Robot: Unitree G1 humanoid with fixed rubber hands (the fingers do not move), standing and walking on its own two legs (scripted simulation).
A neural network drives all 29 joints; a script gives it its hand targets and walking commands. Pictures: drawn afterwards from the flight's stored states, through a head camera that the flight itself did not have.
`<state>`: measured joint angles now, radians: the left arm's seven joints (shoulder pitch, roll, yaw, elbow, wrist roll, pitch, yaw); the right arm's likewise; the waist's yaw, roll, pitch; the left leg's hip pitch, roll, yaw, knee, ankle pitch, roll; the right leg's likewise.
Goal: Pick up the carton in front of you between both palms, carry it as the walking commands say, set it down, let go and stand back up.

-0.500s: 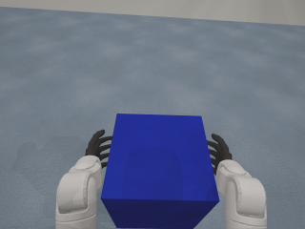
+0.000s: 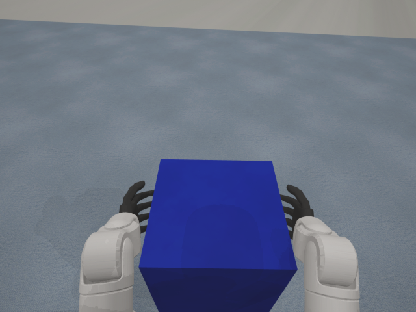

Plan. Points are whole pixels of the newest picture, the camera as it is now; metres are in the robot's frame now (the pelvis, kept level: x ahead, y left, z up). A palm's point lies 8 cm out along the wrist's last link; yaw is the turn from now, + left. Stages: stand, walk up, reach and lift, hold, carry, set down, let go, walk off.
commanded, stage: carry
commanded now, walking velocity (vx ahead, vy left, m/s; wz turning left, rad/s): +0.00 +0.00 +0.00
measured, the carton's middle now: (214, 241) +0.28 +0.00 +0.02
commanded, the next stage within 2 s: hold in 1.26 s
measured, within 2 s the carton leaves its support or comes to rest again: neither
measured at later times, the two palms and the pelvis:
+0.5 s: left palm (119, 249) +0.23 +0.17 +0.07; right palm (297, 255) +0.23 -0.13 +0.07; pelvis -0.04 +0.01 +0.00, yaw +0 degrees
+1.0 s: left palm (122, 247) +0.24 +0.17 +0.05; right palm (290, 252) +0.24 -0.13 +0.05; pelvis -0.06 +0.02 +0.00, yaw +0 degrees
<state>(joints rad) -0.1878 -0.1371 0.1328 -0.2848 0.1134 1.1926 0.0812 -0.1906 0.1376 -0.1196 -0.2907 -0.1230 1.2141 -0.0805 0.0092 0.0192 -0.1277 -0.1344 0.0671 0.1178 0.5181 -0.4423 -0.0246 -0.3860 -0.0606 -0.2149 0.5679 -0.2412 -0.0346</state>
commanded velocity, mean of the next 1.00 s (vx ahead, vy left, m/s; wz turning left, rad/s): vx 0.00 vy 0.00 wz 0.00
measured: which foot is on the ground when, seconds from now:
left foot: down 0.00-1.00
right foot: down 0.00-1.00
